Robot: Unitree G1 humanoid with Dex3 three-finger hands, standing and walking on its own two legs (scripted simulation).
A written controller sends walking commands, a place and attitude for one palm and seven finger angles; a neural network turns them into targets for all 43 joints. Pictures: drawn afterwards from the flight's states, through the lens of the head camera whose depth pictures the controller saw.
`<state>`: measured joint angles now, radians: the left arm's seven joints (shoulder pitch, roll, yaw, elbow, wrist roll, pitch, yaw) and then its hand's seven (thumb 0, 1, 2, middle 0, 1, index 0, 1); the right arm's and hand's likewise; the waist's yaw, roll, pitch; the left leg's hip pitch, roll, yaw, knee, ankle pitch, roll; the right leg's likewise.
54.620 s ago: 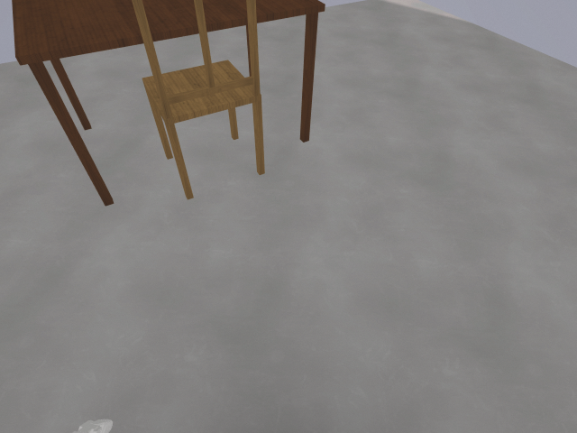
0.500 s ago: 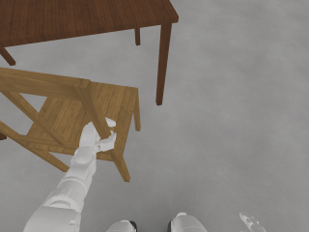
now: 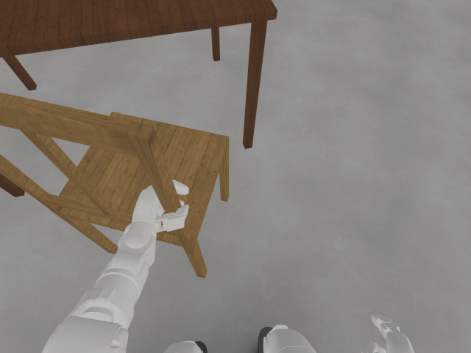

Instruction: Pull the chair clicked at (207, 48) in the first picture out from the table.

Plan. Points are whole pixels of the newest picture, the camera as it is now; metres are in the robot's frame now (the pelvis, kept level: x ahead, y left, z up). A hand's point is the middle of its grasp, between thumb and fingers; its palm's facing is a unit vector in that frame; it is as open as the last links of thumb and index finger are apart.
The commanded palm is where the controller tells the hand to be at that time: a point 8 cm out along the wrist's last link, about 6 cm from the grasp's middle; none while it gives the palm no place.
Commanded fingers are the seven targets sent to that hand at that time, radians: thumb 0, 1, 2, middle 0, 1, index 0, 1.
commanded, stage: step backward, pulling the chair out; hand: left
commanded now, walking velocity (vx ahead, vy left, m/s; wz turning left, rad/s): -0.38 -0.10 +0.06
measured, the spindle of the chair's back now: (79, 180) +0.42 +0.33 -0.06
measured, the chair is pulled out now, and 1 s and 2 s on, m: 0.36 0.52 0.55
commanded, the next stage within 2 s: stop walking, hand still on the chair in 0.78 s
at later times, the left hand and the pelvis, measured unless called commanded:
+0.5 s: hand (172, 264) +0.26 +0.12 -0.07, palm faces -0.06 -0.99 -0.13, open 6.2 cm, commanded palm +0.25 +0.17 -0.07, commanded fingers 0.00 0.90 0.90 -0.50 -1.45 -0.50 -1.45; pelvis -0.09 +0.01 +0.00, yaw +0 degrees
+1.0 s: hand (163, 316) +0.18 +0.12 -0.06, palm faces -0.04 -0.99 -0.13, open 6.4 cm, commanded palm +0.16 +0.18 -0.05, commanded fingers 0.00 0.90 0.90 -0.50 -1.45 -0.50 -1.45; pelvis -0.16 +0.01 +0.00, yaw -1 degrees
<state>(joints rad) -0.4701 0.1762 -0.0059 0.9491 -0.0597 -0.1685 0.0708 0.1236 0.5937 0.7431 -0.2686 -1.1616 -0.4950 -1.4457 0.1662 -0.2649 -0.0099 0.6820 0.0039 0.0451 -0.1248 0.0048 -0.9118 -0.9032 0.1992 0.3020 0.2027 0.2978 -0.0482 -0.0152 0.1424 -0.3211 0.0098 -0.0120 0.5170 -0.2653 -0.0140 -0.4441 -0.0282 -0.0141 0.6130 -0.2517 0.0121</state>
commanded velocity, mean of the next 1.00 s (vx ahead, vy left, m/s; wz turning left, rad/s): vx -0.23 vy -0.02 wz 0.05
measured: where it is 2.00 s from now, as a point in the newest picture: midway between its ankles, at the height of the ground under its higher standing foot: outside the picture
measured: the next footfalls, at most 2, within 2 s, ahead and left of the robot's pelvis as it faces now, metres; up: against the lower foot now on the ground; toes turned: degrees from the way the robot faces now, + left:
left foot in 0.38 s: -0.08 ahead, +0.13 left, +0.00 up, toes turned -2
right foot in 0.58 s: -0.05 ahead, -0.11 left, +0.00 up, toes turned +0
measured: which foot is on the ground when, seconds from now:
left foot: down 0.00-0.16, up 0.18-0.36, down 0.38-1.00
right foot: down 0.00-0.42, up 0.44-0.56, down 0.58-1.00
